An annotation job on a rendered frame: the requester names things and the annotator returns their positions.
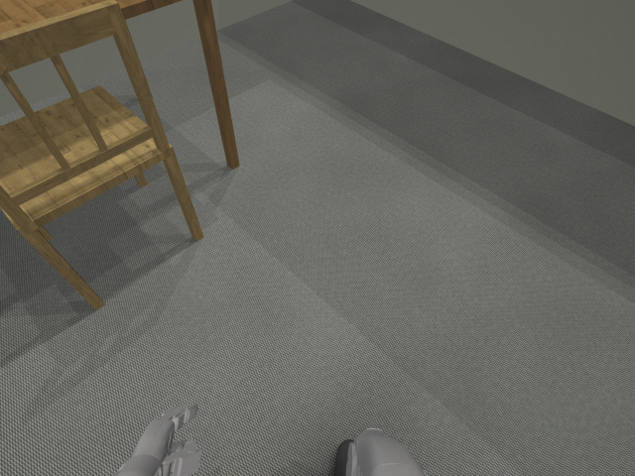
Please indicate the robot left hand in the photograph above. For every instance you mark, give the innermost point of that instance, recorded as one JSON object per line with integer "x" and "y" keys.
{"x": 180, "y": 458}

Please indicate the right robot thigh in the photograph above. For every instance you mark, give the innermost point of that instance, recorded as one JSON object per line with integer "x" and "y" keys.
{"x": 381, "y": 455}

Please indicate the table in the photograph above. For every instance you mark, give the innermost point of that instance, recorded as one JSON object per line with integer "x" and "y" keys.
{"x": 18, "y": 13}

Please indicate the left robot forearm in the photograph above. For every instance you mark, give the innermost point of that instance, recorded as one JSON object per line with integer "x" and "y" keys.
{"x": 141, "y": 465}

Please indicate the chair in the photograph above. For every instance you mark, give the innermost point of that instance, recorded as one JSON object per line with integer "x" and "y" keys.
{"x": 58, "y": 158}

